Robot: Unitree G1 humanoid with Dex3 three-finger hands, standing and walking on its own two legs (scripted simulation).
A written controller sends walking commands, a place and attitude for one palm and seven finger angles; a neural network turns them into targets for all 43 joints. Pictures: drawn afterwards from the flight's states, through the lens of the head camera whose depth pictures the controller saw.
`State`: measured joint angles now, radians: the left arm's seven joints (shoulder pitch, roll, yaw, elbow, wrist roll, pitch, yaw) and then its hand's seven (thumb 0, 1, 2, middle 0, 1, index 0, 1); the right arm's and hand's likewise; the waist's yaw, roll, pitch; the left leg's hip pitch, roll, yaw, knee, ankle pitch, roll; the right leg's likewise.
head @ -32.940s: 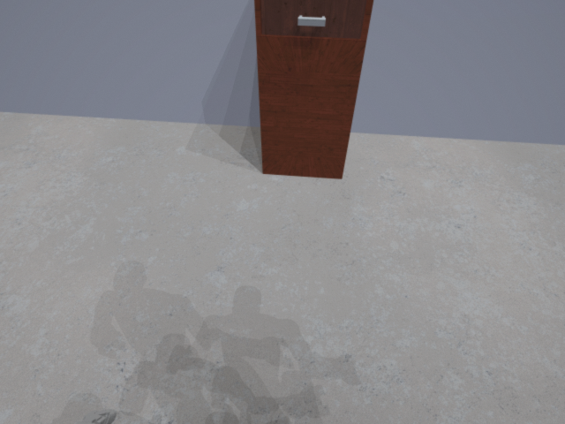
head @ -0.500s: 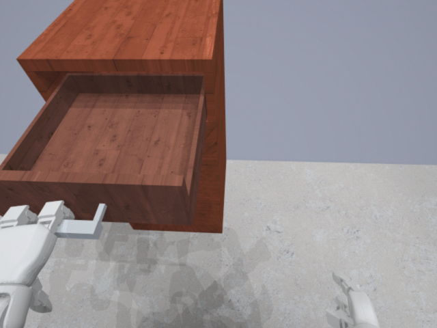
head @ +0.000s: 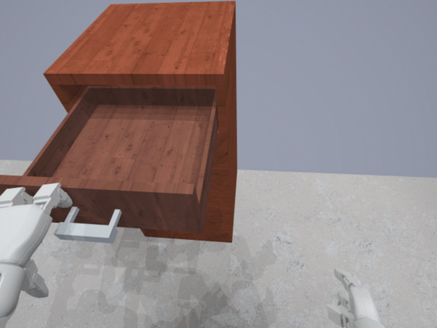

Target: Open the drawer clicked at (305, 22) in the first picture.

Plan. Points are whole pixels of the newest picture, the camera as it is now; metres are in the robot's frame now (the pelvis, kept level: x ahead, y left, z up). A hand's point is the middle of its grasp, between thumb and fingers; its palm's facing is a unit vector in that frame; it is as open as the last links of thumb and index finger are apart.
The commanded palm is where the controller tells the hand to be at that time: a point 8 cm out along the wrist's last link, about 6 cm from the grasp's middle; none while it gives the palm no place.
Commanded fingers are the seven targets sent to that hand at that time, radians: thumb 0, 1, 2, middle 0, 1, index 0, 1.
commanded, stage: lift the hand off the handle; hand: left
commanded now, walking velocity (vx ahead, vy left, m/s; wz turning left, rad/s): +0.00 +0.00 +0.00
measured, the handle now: (91, 222) +0.26 +0.28 +0.05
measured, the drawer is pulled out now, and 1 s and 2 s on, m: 0.30 0.30 0.30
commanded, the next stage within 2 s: draw the hand back to the body in 0.88 s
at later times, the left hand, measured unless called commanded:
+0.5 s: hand (21, 219) +0.21 +0.32 +0.15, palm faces +0.04 -0.01 -1.00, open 13.8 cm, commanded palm +0.18 +0.31 +0.21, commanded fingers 0.00 -0.50 0.30 -0.30 -1.20 -0.30 -1.20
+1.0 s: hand (18, 213) +0.21 +0.30 +0.18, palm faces -0.04 -0.03 -1.00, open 13.9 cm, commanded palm +0.18 +0.31 +0.25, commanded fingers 0.00 -0.50 0.30 -0.30 -1.20 -0.30 -1.20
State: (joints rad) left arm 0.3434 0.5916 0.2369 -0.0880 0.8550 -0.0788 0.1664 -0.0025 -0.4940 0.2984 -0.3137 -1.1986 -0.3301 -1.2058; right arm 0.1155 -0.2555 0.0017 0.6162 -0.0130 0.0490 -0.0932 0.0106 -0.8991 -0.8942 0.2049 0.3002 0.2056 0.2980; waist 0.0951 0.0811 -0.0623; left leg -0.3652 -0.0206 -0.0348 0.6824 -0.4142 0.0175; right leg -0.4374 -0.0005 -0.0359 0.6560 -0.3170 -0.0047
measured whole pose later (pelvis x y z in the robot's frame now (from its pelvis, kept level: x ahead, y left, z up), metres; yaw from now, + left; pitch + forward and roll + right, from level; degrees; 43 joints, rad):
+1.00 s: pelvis -0.02 -0.01 +0.02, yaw +1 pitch +0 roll +0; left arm 0.15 0.73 0.27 -0.23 0.68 -0.05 -0.26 0.00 -0.49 0.30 -0.31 -1.20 -0.32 -1.20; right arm 0.12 -0.29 0.05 0.59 0.01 0.02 -0.06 0.01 -0.90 -0.89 0.20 0.30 0.21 0.30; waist 0.11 0.10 0.01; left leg -0.19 -0.02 -0.06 0.49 -0.29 0.01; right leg -0.25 0.00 -0.06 0.46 -0.20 -0.01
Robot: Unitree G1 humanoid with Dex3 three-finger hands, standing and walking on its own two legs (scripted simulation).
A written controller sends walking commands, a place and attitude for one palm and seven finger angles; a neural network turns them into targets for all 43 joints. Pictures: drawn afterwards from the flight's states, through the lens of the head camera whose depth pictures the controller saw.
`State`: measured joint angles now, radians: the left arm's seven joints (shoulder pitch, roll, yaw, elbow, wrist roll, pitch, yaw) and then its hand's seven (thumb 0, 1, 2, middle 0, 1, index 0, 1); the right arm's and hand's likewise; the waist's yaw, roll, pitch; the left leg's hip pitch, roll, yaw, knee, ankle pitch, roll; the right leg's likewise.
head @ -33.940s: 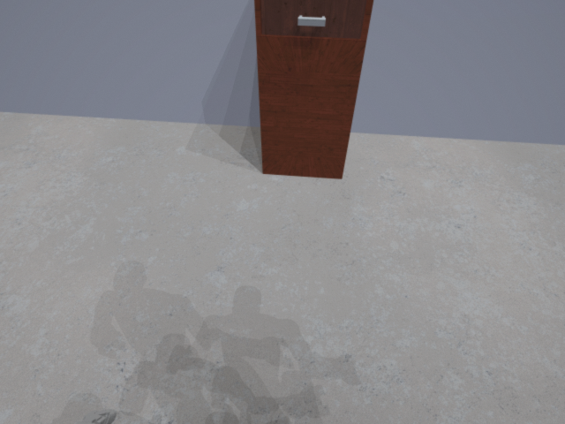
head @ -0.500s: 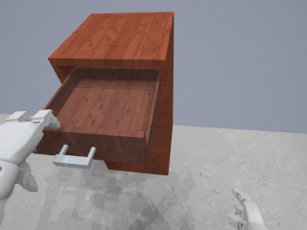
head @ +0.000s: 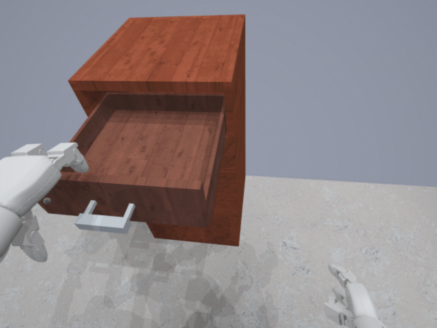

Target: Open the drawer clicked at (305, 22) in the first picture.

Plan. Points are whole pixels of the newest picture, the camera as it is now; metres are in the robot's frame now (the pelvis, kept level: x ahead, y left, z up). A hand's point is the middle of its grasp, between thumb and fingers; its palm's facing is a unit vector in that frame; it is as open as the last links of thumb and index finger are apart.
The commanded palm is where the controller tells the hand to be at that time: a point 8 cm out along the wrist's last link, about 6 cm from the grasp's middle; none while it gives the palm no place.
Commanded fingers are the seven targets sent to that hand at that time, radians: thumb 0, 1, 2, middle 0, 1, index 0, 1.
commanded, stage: draw the hand back to the body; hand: left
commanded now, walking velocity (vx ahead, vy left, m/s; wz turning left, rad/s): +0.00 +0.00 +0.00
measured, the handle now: (107, 214) +0.29 +0.28 +0.03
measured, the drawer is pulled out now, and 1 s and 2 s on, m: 0.30 0.30 0.30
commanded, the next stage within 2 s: step back with the hand held close in 1.58 s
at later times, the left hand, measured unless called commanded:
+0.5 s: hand (53, 219) +0.21 +0.27 +0.16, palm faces +0.03 -0.02 -1.00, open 13.8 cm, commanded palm +0.18 +0.30 +0.22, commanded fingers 0.00 -0.50 0.30 -0.30 -1.20 -0.30 -1.20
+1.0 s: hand (51, 189) +0.21 +0.24 +0.23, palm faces +0.47 -0.79 -0.39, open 12.0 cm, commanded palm +0.16 +0.28 +0.22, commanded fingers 0.00 0.27 0.63 -0.25 -0.70 -0.25 -0.70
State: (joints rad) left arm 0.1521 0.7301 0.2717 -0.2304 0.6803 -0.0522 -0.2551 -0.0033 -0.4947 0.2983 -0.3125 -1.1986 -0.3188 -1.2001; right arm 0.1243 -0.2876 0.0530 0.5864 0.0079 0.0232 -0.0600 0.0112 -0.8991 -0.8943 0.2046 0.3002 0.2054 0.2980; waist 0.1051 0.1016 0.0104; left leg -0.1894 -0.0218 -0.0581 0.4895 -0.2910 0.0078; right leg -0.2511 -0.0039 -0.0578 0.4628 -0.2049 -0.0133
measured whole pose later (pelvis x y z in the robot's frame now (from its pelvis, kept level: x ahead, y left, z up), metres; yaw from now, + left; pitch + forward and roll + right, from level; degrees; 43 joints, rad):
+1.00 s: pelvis +0.01 -0.01 +0.00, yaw -1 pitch -5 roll -1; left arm 0.37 0.38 0.40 -0.51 -0.06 -0.16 0.10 -0.01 -0.07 0.49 -0.28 -0.92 -0.28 -0.92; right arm 0.21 -0.21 0.04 0.65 -0.01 -0.19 -0.08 0.01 -0.90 -0.89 0.20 0.30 0.21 0.30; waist 0.06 0.05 0.02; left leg -0.05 0.00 -0.04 0.43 -0.30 -0.01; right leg -0.12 0.02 -0.04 0.41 -0.21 -0.02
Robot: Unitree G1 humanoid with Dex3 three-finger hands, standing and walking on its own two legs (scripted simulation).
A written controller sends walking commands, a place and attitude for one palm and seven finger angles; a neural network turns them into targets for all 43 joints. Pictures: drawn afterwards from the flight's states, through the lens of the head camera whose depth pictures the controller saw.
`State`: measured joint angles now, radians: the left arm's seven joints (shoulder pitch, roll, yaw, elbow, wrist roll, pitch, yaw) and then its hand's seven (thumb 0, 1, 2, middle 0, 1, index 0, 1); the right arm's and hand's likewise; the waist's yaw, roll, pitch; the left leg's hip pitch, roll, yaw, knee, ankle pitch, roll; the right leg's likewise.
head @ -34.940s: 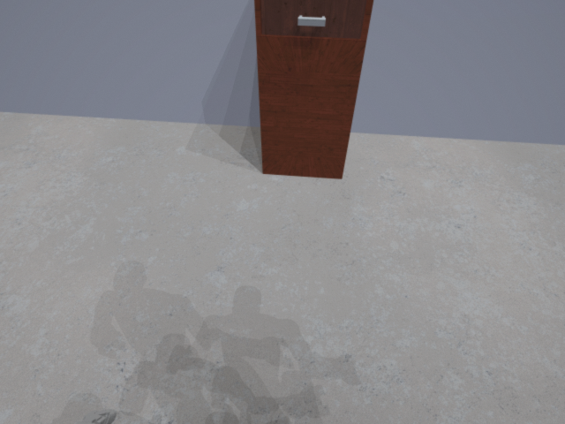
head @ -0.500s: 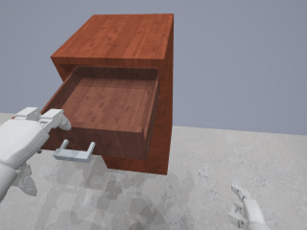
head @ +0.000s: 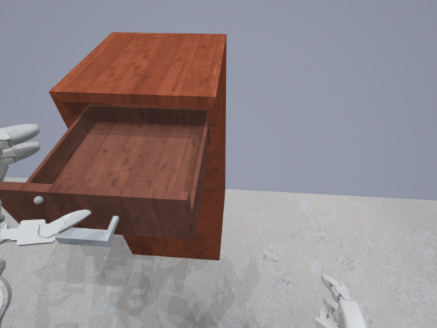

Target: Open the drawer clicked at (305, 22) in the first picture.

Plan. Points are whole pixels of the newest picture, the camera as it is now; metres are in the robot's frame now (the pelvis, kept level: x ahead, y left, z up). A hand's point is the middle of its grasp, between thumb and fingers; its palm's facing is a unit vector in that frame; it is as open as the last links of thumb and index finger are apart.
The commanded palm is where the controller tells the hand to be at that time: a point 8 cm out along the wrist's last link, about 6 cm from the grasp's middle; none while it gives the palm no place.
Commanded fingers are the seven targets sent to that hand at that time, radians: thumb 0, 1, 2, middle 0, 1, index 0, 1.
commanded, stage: draw the hand back to the body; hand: left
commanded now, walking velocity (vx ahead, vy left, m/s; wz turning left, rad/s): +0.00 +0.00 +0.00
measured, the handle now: (90, 227) +0.27 +0.29 +0.03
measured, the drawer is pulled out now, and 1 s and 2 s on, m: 0.30 0.30 0.30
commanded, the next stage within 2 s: step back with the hand held close in 0.58 s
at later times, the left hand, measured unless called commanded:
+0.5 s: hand (42, 221) +0.17 +0.24 +0.21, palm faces +0.48 -0.79 -0.37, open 7.9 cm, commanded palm +0.12 +0.28 +0.21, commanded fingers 0.00 0.90 0.90 -0.20 -0.30 -0.20 -0.30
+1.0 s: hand (38, 240) +0.16 +0.25 +0.18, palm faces +0.37 -0.79 -0.49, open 7.4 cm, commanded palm +0.09 +0.30 +0.21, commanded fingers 0.00 0.90 0.90 -0.20 -0.30 -0.20 -0.30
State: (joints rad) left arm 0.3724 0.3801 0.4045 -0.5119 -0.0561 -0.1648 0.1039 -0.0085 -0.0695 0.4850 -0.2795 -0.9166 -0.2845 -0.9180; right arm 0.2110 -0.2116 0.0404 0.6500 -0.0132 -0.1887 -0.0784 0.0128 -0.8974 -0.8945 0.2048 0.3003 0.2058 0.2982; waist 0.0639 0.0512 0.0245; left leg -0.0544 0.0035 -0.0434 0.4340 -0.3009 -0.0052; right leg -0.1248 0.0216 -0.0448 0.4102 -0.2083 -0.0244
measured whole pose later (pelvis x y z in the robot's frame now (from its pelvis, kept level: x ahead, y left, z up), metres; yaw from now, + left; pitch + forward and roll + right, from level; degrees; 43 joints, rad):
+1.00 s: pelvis -0.03 +0.02 -0.01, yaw +1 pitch +1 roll +0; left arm 0.58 0.40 0.41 -0.66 -0.03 -0.18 0.12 0.01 0.88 0.90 -0.21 -0.30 -0.21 -0.30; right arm 0.20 -0.23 -0.02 0.54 0.00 -0.05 -0.07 0.01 -0.90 -0.89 0.20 0.30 0.21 0.30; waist -0.01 -0.01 0.02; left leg -0.27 -0.04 -0.05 0.53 -0.28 0.02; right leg -0.33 -0.02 -0.05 0.49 -0.18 0.00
